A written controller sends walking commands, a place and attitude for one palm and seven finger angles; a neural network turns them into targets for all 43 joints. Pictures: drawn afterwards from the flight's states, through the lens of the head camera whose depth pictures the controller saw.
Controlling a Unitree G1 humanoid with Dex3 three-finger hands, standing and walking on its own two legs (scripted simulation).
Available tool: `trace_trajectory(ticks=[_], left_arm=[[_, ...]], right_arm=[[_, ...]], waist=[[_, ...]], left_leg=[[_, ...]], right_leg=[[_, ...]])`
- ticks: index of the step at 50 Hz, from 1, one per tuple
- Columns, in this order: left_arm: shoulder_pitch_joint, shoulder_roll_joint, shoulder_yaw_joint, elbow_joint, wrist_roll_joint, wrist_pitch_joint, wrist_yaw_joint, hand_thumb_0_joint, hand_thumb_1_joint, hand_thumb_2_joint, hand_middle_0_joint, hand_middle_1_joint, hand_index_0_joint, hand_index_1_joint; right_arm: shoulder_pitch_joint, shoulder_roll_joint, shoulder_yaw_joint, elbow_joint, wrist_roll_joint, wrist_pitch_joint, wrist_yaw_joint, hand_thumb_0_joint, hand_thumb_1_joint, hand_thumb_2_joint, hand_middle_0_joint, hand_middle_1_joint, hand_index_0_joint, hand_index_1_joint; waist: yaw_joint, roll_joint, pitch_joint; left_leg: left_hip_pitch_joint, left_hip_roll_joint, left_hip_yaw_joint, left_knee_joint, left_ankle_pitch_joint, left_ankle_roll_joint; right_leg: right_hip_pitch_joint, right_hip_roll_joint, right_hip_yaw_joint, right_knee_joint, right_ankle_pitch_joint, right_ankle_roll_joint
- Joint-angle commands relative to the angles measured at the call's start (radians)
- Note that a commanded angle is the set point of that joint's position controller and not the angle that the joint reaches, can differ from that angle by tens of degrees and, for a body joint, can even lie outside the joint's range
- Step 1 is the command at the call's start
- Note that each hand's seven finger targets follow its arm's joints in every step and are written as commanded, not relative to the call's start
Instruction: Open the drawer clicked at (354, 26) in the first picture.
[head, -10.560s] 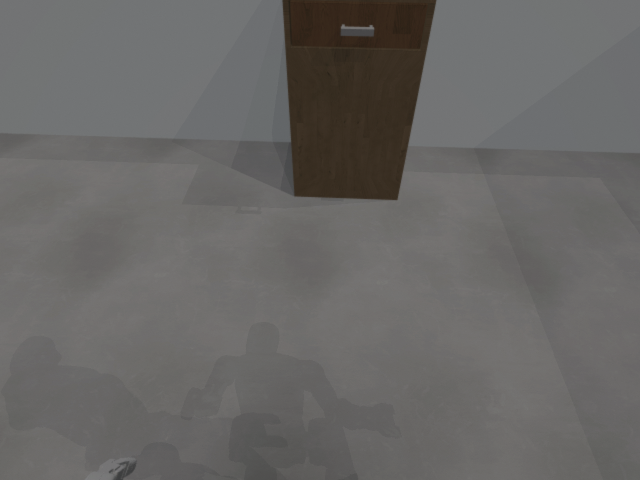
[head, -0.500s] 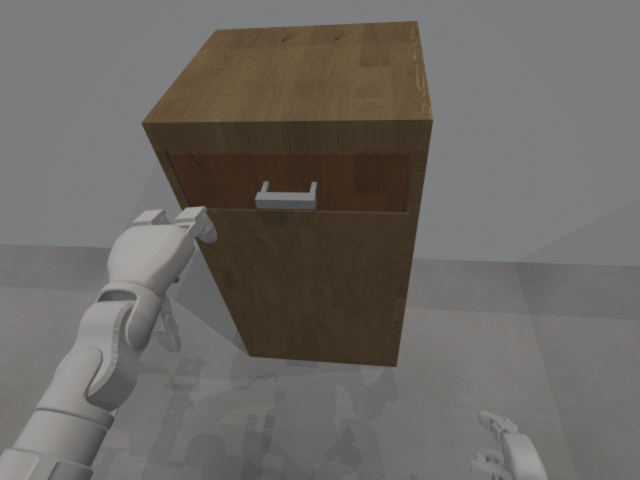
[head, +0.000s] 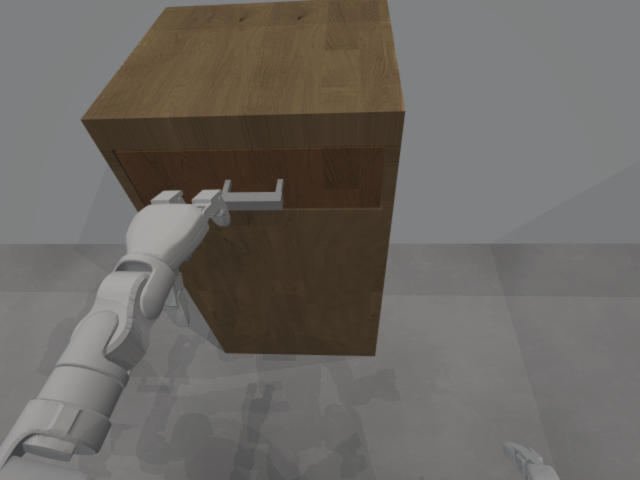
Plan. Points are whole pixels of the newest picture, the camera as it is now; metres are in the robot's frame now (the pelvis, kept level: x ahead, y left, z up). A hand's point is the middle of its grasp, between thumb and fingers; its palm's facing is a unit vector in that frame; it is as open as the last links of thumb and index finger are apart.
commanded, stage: move the hooked fingers above the handle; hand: left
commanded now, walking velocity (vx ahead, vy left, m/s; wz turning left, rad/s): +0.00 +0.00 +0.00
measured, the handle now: (252, 193) +0.56 +0.17 +0.01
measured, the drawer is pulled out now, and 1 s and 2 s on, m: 0.00 0.00 0.00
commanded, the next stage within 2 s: none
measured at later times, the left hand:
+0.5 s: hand (234, 214) +0.44 +0.16 +0.08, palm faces +0.02 -0.09 -1.00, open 13.8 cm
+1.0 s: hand (277, 181) +0.52 +0.11 +0.07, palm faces +0.09 -0.10 -0.99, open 13.8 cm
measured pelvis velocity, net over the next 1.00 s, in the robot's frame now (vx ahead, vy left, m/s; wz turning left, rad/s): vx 0.00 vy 0.00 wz -0.04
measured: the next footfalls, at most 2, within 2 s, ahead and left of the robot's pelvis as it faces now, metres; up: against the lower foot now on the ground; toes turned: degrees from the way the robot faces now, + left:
none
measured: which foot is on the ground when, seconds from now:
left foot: down 0.00-1.00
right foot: down 0.00-1.00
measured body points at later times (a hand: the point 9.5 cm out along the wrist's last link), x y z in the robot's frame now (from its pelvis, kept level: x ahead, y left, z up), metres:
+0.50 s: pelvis +0.01 +0.01 -0.01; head +0.06 -0.01 +0.44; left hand +0.43 +0.16 +0.13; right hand +0.13 -0.25 -0.14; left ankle +0.01 +0.11 -0.74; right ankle -0.04 -0.10 -0.74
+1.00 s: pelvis +0.00 +0.00 -0.02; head +0.07 -0.01 +0.42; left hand +0.50 +0.11 +0.13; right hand -0.01 -0.28 -0.15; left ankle +0.01 +0.11 -0.74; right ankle -0.04 -0.10 -0.74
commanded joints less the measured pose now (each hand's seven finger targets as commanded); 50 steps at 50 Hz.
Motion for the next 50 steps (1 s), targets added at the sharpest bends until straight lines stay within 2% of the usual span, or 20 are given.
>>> trace_trajectory(ticks=[1, 2, 6, 9, 12, 17, 18, 21, 22, 24, 27, 30, 32, 37, 40, 43, 45, 47, 48, 50], left_arm=[[-0.408, 0.271, 0.228, -0.226, 0.011, -0.047, 0.129, 0.0, -0.5, 0.3, -0.3, -1.2, -0.3, -1.2], [-0.399, 0.305, 0.27, -0.182, 0.014, -0.033, 0.15, 0.0, -0.5, 0.3, -0.3, -1.2, -0.3, -1.2], [-0.416, 0.226, 0.189, -0.03, 0.043, 0.075, 0.19, 0.0, -0.5, 0.3, -0.3, -1.2, -0.3, -1.2], [-0.469, 0.156, 0.084, -0.007, 0.064, 0.15, 0.155, 0.0, -0.5, 0.3, -0.3, -1.2, -0.3, -1.2], [-0.53, 0.09, -0.003, -0.006, 0.043, 0.167, 0.085, 0.0, -0.5, 0.3, -0.3, -1.2, -0.3, -1.2], [-0.689, 0.137, 0.018, -0.051, 0.038, 0.051, 0.045, 0.0, -0.5, 0.3, -0.3, -1.2, -0.3, -1.2], [-0.712, 0.147, 0.035, -0.059, 0.044, 0.023, 0.06, 0.0, -0.5, 0.3, -0.3, -1.2, -0.3, -1.2], [-0.713, 0.147, 0.085, 0.004, 0.056, -0.019, 0.134, 0.0, -0.5, 0.3, -0.3, -1.2, -0.3, -1.2], [-0.708, 0.192, 0.138, 0.041, 0.061, -0.016, 0.162, 0.0, -0.5, 0.3, -0.3, -1.2, -0.3, -1.2], [-0.72, 0.15, 0.122, 0.163, 0.08, 0.025, 0.218, 0.0, -0.5, 0.3, -0.3, -1.2, -0.3, -1.2], [-0.748, 0.184, 0.145, 0.332, 0.122, 0.124, 0.275, 0.0, -0.5, 0.3, -0.3, -1.2, -0.3, -1.2], [-0.845, 0.148, 0.072, 0.402, 0.139, 0.2, 0.268, 0.0, -0.5, 0.3, -0.3, -1.2, -0.3, -1.2], [-0.89, 0.1, 0.02, 0.465, 0.124, 0.22, 0.223, 0.0, -0.5, 0.3, -0.3, -1.2, -0.3, -1.2], [-1.071, -0.01, -0.099, 0.361, 0.054, 0.079, 0.108, 0.0, -0.5, 0.3, -0.3, -1.2, -0.3, -1.2], [-1.108, 0.037, -0.055, 0.367, 0.071, -0.018, 0.131, 0.0, -0.5, 0.3, -0.3, -1.2, -0.3, -1.2], [-1.135, 0.143, 0.05, 0.46, 0.101, -0.038, 0.227, 0.0, -0.5, 0.3, -0.3, -1.2, -0.3, -1.2], [-1.092, 0.235, 0.143, 0.551, 0.124, 0.005, 0.305, 0.0, -0.5, 0.3, -0.3, -1.2, -0.3, -1.2], [-1.077, 0.347, 0.221, 0.603, 0.147, 0.078, 0.373, 0.0, -0.5, 0.3, -0.3, -1.2, -0.3, -1.2], [-1.067, 0.338, 0.193, 0.618, 0.165, 0.123, 0.397, 0.0, -0.5, 0.3, -0.3, -1.2, -0.3, -1.2], [-1.049, 0.325, 0.171, 0.656, 0.185, 0.205, 0.416, 0.0, -0.5, 0.3, -0.3, -1.2, -0.3, -1.2]], right_arm=[[-0.055, -0.087, -0.044, -0.124, 0.002, -0.038, 0.0, 0.0, -0.9, -0.9, 0.2, 0.3, 0.2, 0.3], [-0.049, -0.091, -0.046, -0.116, 0.002, -0.037, 0.005, 0.0, -0.9, -0.9, 0.2, 0.3, 0.2, 0.3], [-0.045, -0.099, -0.044, -0.102, 0.012, -0.022, 0.018, 0.0, -0.9, -0.9, 0.2, 0.3, 0.2, 0.3], [-0.042, -0.111, -0.049, -0.114, 0.017, -0.007, 0.024, 0.0, -0.9, -0.9, 0.2, 0.3, 0.2, 0.3], [-0.029, -0.118, -0.055, -0.129, 0.017, 0.003, 0.017, 0.0, -0.9, -0.9, 0.2, 0.3, 0.2, 0.3], [0.009, -0.109, -0.055, -0.12, 0.005, 0.006, 0.0, 0.0, -0.9, -0.9, 0.2, 0.3, 0.2, 0.3], [0.023, -0.102, -0.057, -0.116, 0.004, 0.004, 0.001, 0.0, -0.9, -0.9, 0.2, 0.3, 0.2, 0.3], [0.058, -0.09, -0.062, -0.093, 0.0, 0.001, 0.01, 0.0, -0.9, -0.9, 0.2, 0.3, 0.2, 0.3], [0.066, -0.095, -0.062, -0.086, -0.004, 0.001, 0.014, 0.0, -0.9, -0.9, 0.2, 0.3, 0.2, 0.3], [0.063, -0.083, -0.055, -0.073, -0.001, 0.003, 0.021, 0.0, -0.9, -0.9, 0.2, 0.3, 0.2, 0.3], [0.061, -0.096, -0.05, -0.06, -0.002, 0.009, 0.025, 0.0, -0.9, -0.9, 0.2, 0.3, 0.2, 0.3], [0.082, -0.105, -0.053, -0.06, 0.0, 0.016, 0.021, 0.0, -0.9, -0.9, 0.2, 0.3, 0.2, 0.3], [0.101, -0.114, -0.06, -0.062, 0.006, 0.023, 0.016, 0.0, -0.9, -0.9, 0.2, 0.3, 0.2, 0.3], [0.161, -0.115, -0.079, -0.053, -0.001, -0.003, -0.004, 0.0, -0.9, -0.9, 0.2, 0.3, 0.2, 0.3], [0.212, -0.113, -0.082, -0.021, -0.006, -0.024, -0.008, 0.0, -0.9, -0.9, 0.2, 0.3, 0.2, 0.3], [0.252, -0.113, -0.073, -0.004, -0.006, -0.036, -0.001, 0.0, -0.9, -0.9, 0.2, 0.3, 0.2, 0.3], [0.254, -0.115, -0.063, -0.005, -0.006, -0.04, 0.003, 0.0, -0.9, -0.9, 0.2, 0.3, 0.2, 0.3], [0.233, -0.12, -0.049, -0.019, -0.012, -0.036, 0.005, 0.0, -0.9, -0.9, 0.2, 0.3, 0.2, 0.3], [0.218, -0.117, -0.046, -0.029, -0.011, -0.032, 0.008, 0.0, -0.9, -0.9, 0.2, 0.3, 0.2, 0.3], [0.207, -0.121, -0.047, -0.031, -0.01, -0.027, 0.015, 0.0, -0.9, -0.9, 0.2, 0.3, 0.2, 0.3]], waist=[[0.027, -0.019, -0.398], [0.032, -0.02, -0.388], [0.012, -0.057, -0.335], [-0.02, -0.074, -0.374], [-0.058, -0.119, -0.396], [-0.067, -0.071, -0.433], [-0.059, -0.026, -0.457], [-0.042, -0.014, -0.451], [-0.027, -0.019, -0.455], [-0.029, -0.053, -0.406], [-0.027, -0.096, -0.379], [-0.057, -0.076, -0.463], [-0.099, -0.112, -0.451], [-0.183, -0.107, -0.464], [-0.186, -0.044, -0.441], [-0.171, -0.042, -0.41], [-0.141, -0.039, -0.413], [-0.104, -0.045, -0.474], [-0.096, -0.002, -0.509], [-0.086, -0.003, -0.557]], left_leg=[[0.197, -0.03, -0.001, 0.038, 0.405, 0.03], [0.178, -0.029, 0.002, 0.042, 0.41, 0.025], [0.138, -0.018, 0.016, 0.037, 0.373, 0.018], [0.163, -0.015, 0.016, 0.05, 0.392, 0.022], [0.192, -0.017, 0.003, 0.066, 0.393, 0.033], [0.232, -0.019, -0.02, 0.092, 0.445, 0.035], [0.253, -0.017, -0.028, 0.097, 0.467, 0.032], [0.266, 0.001, -0.038, 0.118, 0.547, 0.018], [0.241, 0.001, -0.038, 0.117, 0.545, 0.012], [0.167, 0.0, -0.021, 0.107, 0.462, 0.009], [0.074, -0.002, 0.002, 0.09, 0.363, 0.007], [0.083, -0.003, 0.022, 0.09, 0.332, 0.014], [0.084, -0.005, 0.016, 0.096, 0.313, 0.022], [0.144, -0.014, -0.004, 0.121, 0.304, 0.045], [0.159, -0.008, -0.023, 0.139, 0.293, 0.039], [0.061, -0.006, -0.029, 0.145, 0.238, 0.031], [-0.024, -0.007, -0.014, 0.146, 0.214, 0.026], [-0.097, -0.014, 0.006, 0.148, 0.217, 0.025], [-0.113, -0.016, 0.023, 0.151, 0.219, 0.021], [-0.112, -0.01, 0.047, 0.156, 0.259, 0.016]], right_leg=[[0.077, 0.006, 0.03, 0.005, 0.527, -0.002], [0.08, 0.01, 0.028, 0.006, 0.52, -0.005], [0.023, 0.017, 0.011, 0.011, 0.462, -0.005], [0.016, 0.017, 0.012, 0.012, 0.475, -0.003], [0.008, 0.017, 0.015, 0.005, 0.497, 0.005], [-0.028, 0.018, 0.019, 0.028, 0.5, -0.001], [-0.049, 0.02, 0.019, 0.037, 0.484, -0.004], [-0.108, 0.029, 0.005, 0.059, 0.449, -0.011], [-0.098, 0.032, 0.0, 0.066, 0.439, -0.015], [-0.115, 0.034, -0.01, 0.073, 0.402, -0.018], [-0.099, 0.037, -0.009, 0.069, 0.363, -0.019], [-0.071, 0.029, 0.005, 0.061, 0.379, -0.011], [-0.076, 0.028, 0.009, 0.044, 0.385, -0.005], [-0.114, 0.019, 0.032, 0.028, 0.423, 0.014], [-0.209, 0.029, 0.032, 0.041, 0.351, 0.006], [-0.249, 0.039, 0.023, 0.064, 0.278, -0.004], [-0.235, 0.042, 0.019, 0.088, 0.26, -0.009], [-0.15, 0.038, 0.024, 0.105, 0.292, -0.007], [-0.127, 0.034, 0.028, 0.111, 0.312, -0.005], [-0.083, 0.032, 0.027, 0.114, 0.38, -0.004]])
